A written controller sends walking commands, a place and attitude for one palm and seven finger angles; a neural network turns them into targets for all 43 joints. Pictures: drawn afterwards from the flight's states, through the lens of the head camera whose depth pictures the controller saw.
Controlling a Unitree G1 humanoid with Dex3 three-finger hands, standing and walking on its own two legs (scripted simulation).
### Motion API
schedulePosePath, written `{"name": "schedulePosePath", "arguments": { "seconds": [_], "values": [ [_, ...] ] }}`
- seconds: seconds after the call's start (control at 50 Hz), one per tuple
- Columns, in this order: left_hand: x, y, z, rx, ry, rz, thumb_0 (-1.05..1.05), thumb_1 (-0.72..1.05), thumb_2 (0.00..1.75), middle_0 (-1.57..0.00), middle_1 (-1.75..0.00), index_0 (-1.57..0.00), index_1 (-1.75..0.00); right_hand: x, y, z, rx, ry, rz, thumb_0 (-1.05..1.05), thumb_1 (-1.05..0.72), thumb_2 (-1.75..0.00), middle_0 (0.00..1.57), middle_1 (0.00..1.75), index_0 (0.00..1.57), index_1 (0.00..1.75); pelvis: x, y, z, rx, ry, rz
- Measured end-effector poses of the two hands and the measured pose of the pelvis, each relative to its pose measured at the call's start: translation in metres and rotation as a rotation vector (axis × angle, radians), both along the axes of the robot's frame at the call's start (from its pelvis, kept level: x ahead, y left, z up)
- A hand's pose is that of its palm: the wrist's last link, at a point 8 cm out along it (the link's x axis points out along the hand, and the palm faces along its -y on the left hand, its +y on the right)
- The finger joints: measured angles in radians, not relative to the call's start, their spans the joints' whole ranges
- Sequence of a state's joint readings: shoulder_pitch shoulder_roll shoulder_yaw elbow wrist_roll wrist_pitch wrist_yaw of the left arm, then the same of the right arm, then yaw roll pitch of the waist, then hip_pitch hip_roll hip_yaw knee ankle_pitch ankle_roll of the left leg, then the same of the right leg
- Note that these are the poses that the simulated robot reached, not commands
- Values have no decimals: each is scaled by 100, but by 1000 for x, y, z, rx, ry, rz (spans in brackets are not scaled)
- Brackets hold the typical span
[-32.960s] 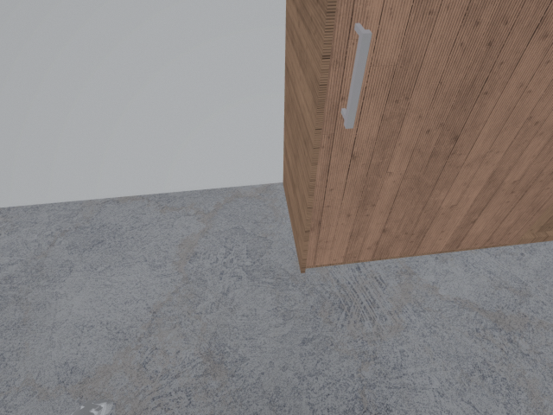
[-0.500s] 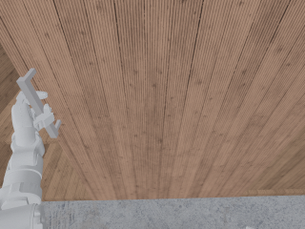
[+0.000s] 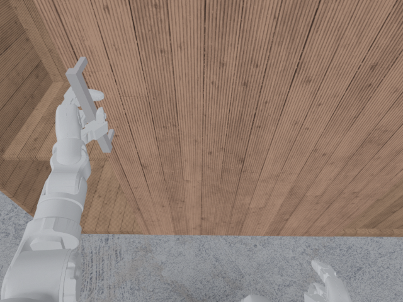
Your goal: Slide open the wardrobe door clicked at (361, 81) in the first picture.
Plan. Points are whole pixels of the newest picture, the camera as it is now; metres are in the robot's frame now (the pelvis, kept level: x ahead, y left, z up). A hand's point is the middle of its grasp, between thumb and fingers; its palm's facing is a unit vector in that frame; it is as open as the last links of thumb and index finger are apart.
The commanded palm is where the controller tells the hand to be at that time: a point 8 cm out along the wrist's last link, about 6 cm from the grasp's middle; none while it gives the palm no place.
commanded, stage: stop walking and hold the door there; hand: left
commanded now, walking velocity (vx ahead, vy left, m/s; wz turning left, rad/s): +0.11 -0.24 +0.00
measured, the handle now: (95, 110) +0.46 +0.27 +0.12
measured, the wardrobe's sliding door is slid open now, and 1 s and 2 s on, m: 0.42 0.42 0.42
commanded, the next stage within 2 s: loosen the grip on the handle in 1.02 s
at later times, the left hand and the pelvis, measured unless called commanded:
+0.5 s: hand (100, 125) +0.41 +0.24 +0.13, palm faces +0.25 -0.96 -0.15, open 5.7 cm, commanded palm +0.38 +0.27 +0.12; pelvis -0.02 +0.05 +0.00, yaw -4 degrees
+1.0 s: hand (101, 124) +0.41 +0.24 +0.13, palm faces +0.27 -0.95 -0.17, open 5.7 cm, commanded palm +0.38 +0.28 +0.12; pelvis +0.01 +0.04 +0.01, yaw -4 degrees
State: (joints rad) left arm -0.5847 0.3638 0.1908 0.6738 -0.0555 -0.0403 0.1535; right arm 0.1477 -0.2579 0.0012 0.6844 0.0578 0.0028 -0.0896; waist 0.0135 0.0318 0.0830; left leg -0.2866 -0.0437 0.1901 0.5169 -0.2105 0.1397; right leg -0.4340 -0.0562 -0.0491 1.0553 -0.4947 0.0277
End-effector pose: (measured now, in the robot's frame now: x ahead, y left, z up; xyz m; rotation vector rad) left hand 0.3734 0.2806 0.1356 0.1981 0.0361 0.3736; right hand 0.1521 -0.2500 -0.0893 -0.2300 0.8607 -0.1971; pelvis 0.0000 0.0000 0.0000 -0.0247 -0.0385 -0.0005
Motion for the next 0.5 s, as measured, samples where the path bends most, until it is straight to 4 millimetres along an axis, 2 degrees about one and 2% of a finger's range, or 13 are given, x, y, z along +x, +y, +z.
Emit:
{"name": "schedulePosePath", "arguments": {
  "seconds": [0.08,0.14,0.2,0.3,0.34,0.5],
  "values": [
    [0,1,2,-24,22,-26,-2,74,79,-31,-133,-35,-139,-13,32,-2,40,22,35,1,-90,-89,21,30,20,30,-3,10,7,2,0,-13],
    [-1,3,3,-31,37,-46,-2,74,79,-30,-131,-35,-140,-21,47,-5,69,21,65,1,-90,-89,21,30,20,30,-5,18,8,18,13,-6],
    [0,5,1,-13,13,-79,-2,74,79,-32,-131,-33,-139,-28,52,-10,72,27,71,1,-90,-89,21,30,20,31,-14,28,3,19,2,-31],
    [1,9,-4,-22,-51,-141,-2,73,81,-37,-135,-32,-139,-42,48,-15,-2,23,15,1,-90,-89,21,30,20,31,-17,48,-10,11,-16,-33],
    [1,8,-4,-27,-57,-145,-2,74,82,-38,-136,-31,-138,-48,49,-16,-6,34,-17,1,-90,-89,21,30,20,30,-19,52,-10,26,-22,-45],
    [0,6,-1,-44,-15,-119,-1,76,80,-34,-132,-30,-139,-62,61,-13,45,58,-14,1,-90,-89,21,30,20,30,-21,50,3,10,-2,-69]
  ]
}}
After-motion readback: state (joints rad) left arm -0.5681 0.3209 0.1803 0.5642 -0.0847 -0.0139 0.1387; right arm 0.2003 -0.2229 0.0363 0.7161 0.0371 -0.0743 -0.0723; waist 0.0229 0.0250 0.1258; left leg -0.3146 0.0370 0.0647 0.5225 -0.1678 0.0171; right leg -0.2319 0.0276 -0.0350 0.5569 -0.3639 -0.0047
